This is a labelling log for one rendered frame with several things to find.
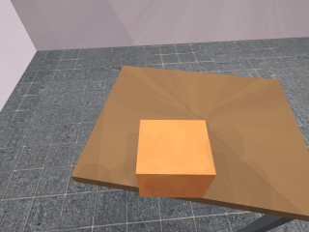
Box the carton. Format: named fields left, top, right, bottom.
left=135, top=120, right=216, bottom=198

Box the table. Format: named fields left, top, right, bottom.
left=71, top=65, right=309, bottom=232

